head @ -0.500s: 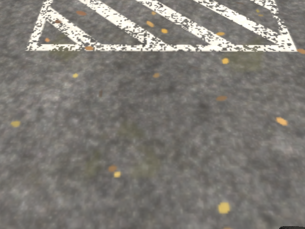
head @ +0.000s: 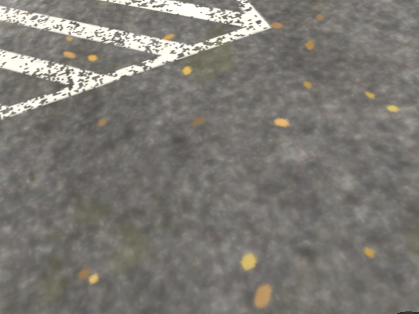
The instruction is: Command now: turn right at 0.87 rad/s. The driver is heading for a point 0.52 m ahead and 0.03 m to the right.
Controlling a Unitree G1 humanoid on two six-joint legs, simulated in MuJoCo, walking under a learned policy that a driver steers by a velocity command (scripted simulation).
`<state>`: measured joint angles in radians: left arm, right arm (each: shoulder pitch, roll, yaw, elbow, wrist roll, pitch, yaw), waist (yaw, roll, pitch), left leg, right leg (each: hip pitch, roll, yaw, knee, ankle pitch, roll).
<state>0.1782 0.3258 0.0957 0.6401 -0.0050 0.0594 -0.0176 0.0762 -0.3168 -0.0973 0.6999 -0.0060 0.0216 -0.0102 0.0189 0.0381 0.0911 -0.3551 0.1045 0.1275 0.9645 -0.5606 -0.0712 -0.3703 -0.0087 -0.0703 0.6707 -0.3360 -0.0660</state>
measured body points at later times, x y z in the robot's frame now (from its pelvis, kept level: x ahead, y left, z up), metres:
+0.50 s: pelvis +0.10 +0.01 +0.01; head +0.11 +0.00 +0.46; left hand +0.37 +0.19 -0.07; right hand +0.10 -0.33 -0.07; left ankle +0.15 +0.12 -0.72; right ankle +0.01 -0.08 -0.70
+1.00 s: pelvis +0.29 -0.14 +0.01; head +0.34 -0.16 +0.46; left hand +0.57 +0.01 -0.07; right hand +0.22 -0.43 -0.11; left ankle +0.25 +0.02 -0.62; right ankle +0.30 -0.29 -0.72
